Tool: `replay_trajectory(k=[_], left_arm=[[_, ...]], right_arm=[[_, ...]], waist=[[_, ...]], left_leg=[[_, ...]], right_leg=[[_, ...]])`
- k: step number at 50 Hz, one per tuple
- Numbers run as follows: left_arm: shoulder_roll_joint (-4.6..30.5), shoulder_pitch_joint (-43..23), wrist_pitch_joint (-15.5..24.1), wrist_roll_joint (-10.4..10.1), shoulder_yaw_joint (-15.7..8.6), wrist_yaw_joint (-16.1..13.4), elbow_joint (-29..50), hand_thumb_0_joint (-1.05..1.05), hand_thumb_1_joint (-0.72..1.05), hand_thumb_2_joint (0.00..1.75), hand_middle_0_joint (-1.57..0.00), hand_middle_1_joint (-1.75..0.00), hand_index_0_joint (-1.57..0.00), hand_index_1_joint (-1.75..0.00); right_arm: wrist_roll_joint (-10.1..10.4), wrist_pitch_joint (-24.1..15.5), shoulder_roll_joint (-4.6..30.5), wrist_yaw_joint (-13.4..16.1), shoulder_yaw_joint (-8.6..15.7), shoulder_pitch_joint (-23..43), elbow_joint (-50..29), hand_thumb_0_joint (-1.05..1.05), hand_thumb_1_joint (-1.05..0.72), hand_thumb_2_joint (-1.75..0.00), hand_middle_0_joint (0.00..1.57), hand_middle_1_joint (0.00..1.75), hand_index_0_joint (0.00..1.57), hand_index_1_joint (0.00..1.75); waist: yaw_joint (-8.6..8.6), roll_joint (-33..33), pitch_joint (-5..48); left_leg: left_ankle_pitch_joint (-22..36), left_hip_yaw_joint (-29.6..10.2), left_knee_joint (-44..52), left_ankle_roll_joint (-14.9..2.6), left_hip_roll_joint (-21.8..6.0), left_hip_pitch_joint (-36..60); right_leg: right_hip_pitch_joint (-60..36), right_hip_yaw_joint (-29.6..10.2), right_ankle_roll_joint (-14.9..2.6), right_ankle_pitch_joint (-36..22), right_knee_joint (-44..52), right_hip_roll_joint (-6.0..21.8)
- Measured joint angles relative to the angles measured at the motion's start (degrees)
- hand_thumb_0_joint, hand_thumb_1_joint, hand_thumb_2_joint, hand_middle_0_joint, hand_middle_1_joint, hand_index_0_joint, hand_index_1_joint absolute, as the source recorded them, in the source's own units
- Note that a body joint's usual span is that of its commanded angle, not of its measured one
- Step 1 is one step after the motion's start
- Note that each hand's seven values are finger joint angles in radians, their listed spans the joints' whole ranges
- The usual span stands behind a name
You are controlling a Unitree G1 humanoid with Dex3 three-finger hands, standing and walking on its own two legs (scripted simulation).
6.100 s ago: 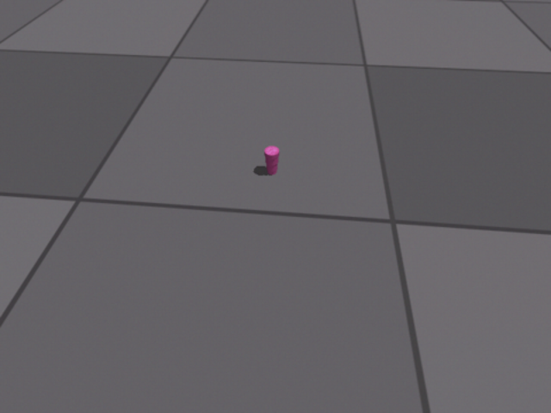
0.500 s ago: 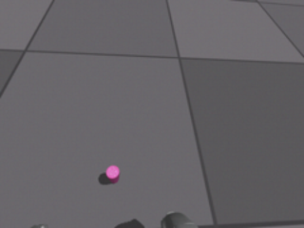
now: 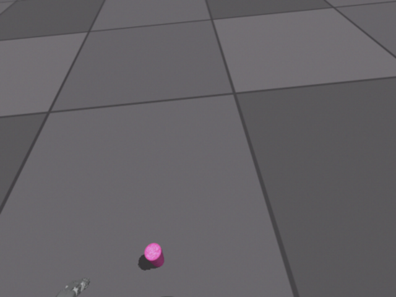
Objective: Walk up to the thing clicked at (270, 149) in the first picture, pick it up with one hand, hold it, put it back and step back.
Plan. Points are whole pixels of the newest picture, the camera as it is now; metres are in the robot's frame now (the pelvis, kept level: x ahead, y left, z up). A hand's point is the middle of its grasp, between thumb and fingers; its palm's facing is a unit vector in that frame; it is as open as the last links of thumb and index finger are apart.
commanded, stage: walk up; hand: left
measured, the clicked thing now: (156, 256) +0.41 +0.25 -0.70
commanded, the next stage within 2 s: none
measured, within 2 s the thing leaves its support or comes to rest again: neither
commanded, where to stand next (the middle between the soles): +0.08 +0.03 m, yaw +2 degrees
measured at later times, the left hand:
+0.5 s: hand out of the picture +0.04 +0.30 -0.15, palm faces -0.02 -0.91 -0.41, open 7.4 cm
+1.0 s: hand out of the picture +0.05 +0.30 -0.15, palm faces -0.01 -0.93 -0.36, open 7.4 cm
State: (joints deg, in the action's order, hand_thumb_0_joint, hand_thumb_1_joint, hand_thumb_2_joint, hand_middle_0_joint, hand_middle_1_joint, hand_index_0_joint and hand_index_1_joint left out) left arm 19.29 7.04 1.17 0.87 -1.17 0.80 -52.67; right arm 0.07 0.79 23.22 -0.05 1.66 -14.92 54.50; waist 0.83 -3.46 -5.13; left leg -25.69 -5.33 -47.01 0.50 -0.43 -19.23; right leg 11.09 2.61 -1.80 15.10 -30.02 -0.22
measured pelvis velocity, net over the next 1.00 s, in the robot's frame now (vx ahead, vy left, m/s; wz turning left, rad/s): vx -0.02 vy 0.04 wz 0.01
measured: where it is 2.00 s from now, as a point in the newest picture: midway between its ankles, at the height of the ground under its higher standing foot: outside the picture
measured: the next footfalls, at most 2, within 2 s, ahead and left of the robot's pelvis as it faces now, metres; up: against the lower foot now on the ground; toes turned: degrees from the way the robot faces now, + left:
left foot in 0.16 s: +0.06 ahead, +0.13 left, +0.00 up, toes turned +2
left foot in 1.26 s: +0.12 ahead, +0.18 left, +0.00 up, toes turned +2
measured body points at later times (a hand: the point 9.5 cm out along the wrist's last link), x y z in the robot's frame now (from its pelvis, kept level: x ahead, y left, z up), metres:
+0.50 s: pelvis -0.03 +0.02 -0.01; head +0.01 +0.02 +0.44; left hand +0.04 +0.34 -0.13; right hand +0.09 -0.27 -0.13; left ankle +0.02 +0.13 -0.73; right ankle -0.04 -0.09 -0.73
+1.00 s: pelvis -0.02 +0.04 +0.01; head -0.01 +0.05 +0.46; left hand +0.05 +0.35 -0.12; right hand +0.09 -0.26 -0.11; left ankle +0.02 +0.13 -0.73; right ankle -0.04 -0.09 -0.73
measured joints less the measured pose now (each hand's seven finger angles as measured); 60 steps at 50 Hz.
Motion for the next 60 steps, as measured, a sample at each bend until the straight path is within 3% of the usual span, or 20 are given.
replay_trajectory(k=[7,10,14,16,18,21,22,25,28,33,50,54,56,58,60], left_arm=[[1.2,-2.5,-1.2,-0.7,-0.3,-1.1,-0.2,0.01,0.90,0.90,-0.21,-0.31,-0.21,-0.30],[2.5,-3.4,-1.8,-1.2,-0.5,-1.9,-0.6,0.01,0.90,0.90,-0.21,-0.31,-0.21,-0.30],[3.3,-3.5,-2.6,-1.8,-0.7,-2.6,-1.9,0.01,0.90,0.90,-0.21,-0.30,-0.21,-0.30],[3.5,-3.0,-2.6,-2.0,-0.8,-2.8,-2.4,0.01,0.90,0.90,-0.21,-0.30,-0.21,-0.30],[3.4,-2.0,-1.9,-1.7,-0.6,-2.7,-2.8,0.01,0.90,0.90,-0.21,-0.30,-0.20,-0.30],[2.8,-0.3,-0.5,-0.6,-0.5,-2.6,-3.9,0.01,0.90,0.90,-0.21,-0.30,-0.20,-0.30],[2.4,0.3,-0.2,-0.1,-0.3,-2.6,-4.4,0.01,0.90,0.90,-0.21,-0.30,-0.20,-0.30],[2.4,1.9,0.0,0.4,0.4,-2.0,-5.2,0.01,0.90,0.90,-0.21,-0.30,-0.21,-0.30],[2.1,2.5,0.3,0.2,0.8,-1.7,-6.0,0.01,0.90,0.90,-0.21,-0.30,-0.21,-0.30],[1.9,2.7,-0.1,-0.1,1.1,-1.1,-7.4,0.01,0.90,0.90,-0.21,-0.30,-0.21,-0.30],[1.7,0.8,0.5,-0.1,1.5,-1.1,-11.5,0.01,0.90,0.90,-0.21,-0.30,-0.20,-0.30],[1.9,3.2,1.4,0.8,0.8,-0.7,-10.0,0.01,0.90,0.90,-0.21,-0.30,-0.21,-0.30],[2.1,5.3,2.1,1.2,0.4,-0.8,-8.8,0.01,0.90,0.90,-0.21,-0.30,-0.21,-0.30],[2.4,7.1,2.8,1.6,-0.1,-1.0,-7.8,0.01,0.90,0.90,-0.21,-0.30,-0.21,-0.30],[2.6,8.5,2.8,1.6,-0.7,-1.1,-7.2,0.01,0.90,0.90,-0.21,-0.30,-0.21,-0.30]], right_arm=[[-0.9,1.2,-1.5,-0.5,0.3,2.8,0.2,0.01,-0.91,-0.90,0.20,0.30,0.20,0.30],[-1.7,1.1,-1.8,-0.9,0.9,4.0,-0.3,0.01,-0.91,-0.90,0.20,0.30,0.20,0.30],[-2.0,1.0,-1.6,-1.4,1.2,5.8,-1.6,0.01,-0.91,-0.90,0.20,0.30,0.20,0.30],[-2.0,0.9,-1.6,-1.1,1.3,6.6,-2.4,0.01,-0.91,-0.90,0.20,0.30,0.20,0.30],[-1.9,0.8,-1.3,-0.9,1.2,7.2,-2.9,0.01,-0.91,-0.90,0.20,0.30,0.20,0.30],[-1.2,1.2,-1.0,-0.8,0.9,8.6,-2.6,0.01,-0.91,-0.90,0.20,0.30,0.20,0.30],[-0.9,1.4,-1.1,-0.8,0.8,8.8,-2.2,0.01,-0.91,-0.90,0.20,0.30,0.20,0.30],[-0.7,1.7,-1.9,-1.2,0.4,9.0,-1.1,0.01,-0.91,-0.90,0.20,0.30,0.20,0.30],[-0.7,1.0,-2.0,-1.5,0.3,9.1,0.4,0.01,-0.91,-0.90,0.20,0.30,0.20,0.30],[-0.8,0.5,-3.2,-2.1,-0.4,9.2,3.3,0.01,-0.91,-0.90,0.20,0.30,0.20,0.30],[-0.6,-0.6,-3.7,-1.4,-0.3,10.2,7.7,0.01,-0.91,-0.90,0.20,0.30,0.20,0.30],[-1.7,0.0,-2.7,-3.1,1.2,8.0,5.4,0.01,-0.91,-0.90,0.20,0.30,0.20,0.30],[-2.1,0.4,-1.6,-3.7,1.8,6.6,4.1,0.01,-0.91,-0.90,0.20,0.30,0.20,0.30],[-2.5,0.7,-0.6,-4.1,2.4,5.9,3.1,0.01,-0.91,-0.90,0.20,0.30,0.20,0.30],[-2.7,0.8,0.4,-4.4,3.0,4.9,2.3,0.01,-0.91,-0.90,0.20,0.30,0.20,0.30]], waist=[[0.11,2.1,-1.7],[0.26,4.5,-2.8],[0.23,4.5,-3.8],[0.20,4.2,-4.0],[-0.17,3.5,-3.9],[-0.98,1.6,-4.0],[-0.99,0.8,-3.9],[-1.44,1.5,-2.6],[-1.45,1.3,-2.2],[-2.17,2.0,0.3],[-1.46,3.6,2.5],[-1.10,3.1,3.9],[-0.96,2.4,4.5],[-1.10,1.7,3.9],[-1.42,0.7,3.0]], left_leg=[[3.6,3.5,6.4,-1.03,0.8,1.6],[9.1,4.9,9.6,-1.51,2.2,2.5],[9.1,5.0,9.6,-2.49,1.9,1.1],[10.0,5.0,10.5,-2.61,1.7,0.5],[10.5,5.2,10.9,-2.58,1.4,-0.1],[9.8,5.2,9.0,-2.01,0.2,-0.7],[10.0,4.7,9.2,-1.80,-0.2,-0.3],[4.4,5.1,9.6,-1.31,1.2,0.3],[14.3,5.8,14.3,-2.13,1.6,2.4],[14.3,6.2,17.9,-2.86,2.0,4.8],[18.1,7.0,26.7,-2.96,2.2,8.9],[9.3,6.9,21.2,-3.61,2.4,7.1],[6.0,6.4,18.0,-3.37,2.5,5.7],[4.9,5.6,11.8,-2.29,2.1,3.2],[3.3,4.4,6.9,-1.62,0.8,0.9]], right_leg=[[3.2,1.2,0.69,3.4,-6.3,1.4],[5.5,0.5,1.45,4.8,-10.1,3.2],[8.1,-2.7,0.31,15.5,-18.8,0.3],[8.2,-3.1,0.21,17.0,-20.7,-0.5],[6.1,-2.2,0.44,15.0,-15.7,-0.3],[1.0,-1.1,0.98,4.1,-3.7,-1.0],[0.4,-0.7,1.07,3.5,-2.9,-1.4],[0.4,-1.0,1.07,4.1,-3.3,0.0],[-0.5,-0.7,1.90,4.1,-3.0,0.9],[-2.8,-1.2,2.48,2.1,1.2,1.3],[-6.7,-2.1,3.05,-2.3,10.4,1.5],[-5.1,-2.4,0.96,5.0,5.7,1.4],[-4.9,-2.7,0.43,5.0,5.2,1.0],[-5.3,-2.7,1.25,0.9,5.9,0.7],[-6.4,-2.4,1.94,2.2,6.0,0.4]])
